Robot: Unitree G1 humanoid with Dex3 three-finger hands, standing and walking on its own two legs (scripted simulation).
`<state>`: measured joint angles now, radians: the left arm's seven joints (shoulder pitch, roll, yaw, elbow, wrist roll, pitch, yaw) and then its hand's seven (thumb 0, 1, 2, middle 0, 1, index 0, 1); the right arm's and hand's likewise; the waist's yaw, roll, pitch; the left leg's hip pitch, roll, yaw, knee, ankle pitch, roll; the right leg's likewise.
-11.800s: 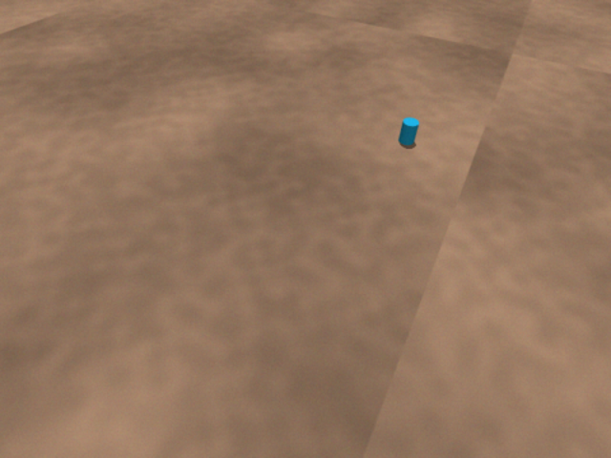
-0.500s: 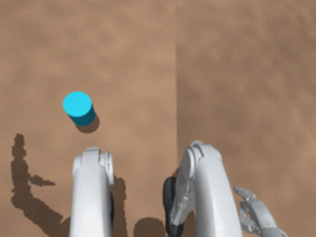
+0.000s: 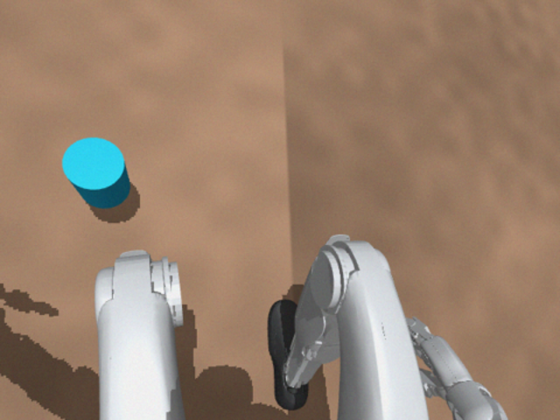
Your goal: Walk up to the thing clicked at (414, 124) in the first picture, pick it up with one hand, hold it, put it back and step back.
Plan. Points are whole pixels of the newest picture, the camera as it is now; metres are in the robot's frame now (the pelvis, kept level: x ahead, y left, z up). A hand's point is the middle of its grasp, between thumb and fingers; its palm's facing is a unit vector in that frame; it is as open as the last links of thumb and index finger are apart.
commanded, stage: approach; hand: left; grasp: from the side
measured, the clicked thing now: (100, 175) +0.48 +0.24 -0.27
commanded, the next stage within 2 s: close in in 0.18 s
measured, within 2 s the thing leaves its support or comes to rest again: neither
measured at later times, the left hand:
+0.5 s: hand (64, 198) +0.42 +0.27 -0.21, palm faces +0.17 -0.98 +0.06, open 17.6 cm
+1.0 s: hand (98, 196) +0.44 +0.23 -0.23, palm faces +0.20 -0.98 +0.02, open 17.3 cm
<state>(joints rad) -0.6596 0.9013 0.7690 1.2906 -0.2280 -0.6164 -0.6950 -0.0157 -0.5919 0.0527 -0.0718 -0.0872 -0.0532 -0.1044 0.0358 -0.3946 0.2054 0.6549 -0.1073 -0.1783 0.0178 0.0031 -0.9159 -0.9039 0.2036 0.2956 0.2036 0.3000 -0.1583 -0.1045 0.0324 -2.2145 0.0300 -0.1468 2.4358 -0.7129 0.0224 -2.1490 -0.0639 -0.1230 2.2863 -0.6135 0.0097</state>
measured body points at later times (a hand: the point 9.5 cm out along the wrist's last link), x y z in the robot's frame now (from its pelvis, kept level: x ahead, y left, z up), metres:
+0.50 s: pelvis -0.01 +0.01 -0.05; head +0.23 +0.16 +0.30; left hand +0.41 +0.33 -0.21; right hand +0.13 -0.26 -0.08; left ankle +0.08 +0.12 -0.30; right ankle +0.12 -0.13 -0.30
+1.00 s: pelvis -0.02 +0.02 -0.05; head +0.23 +0.18 +0.28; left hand +0.42 +0.28 -0.23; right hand +0.11 -0.25 -0.07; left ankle +0.08 +0.12 -0.30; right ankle +0.12 -0.13 -0.30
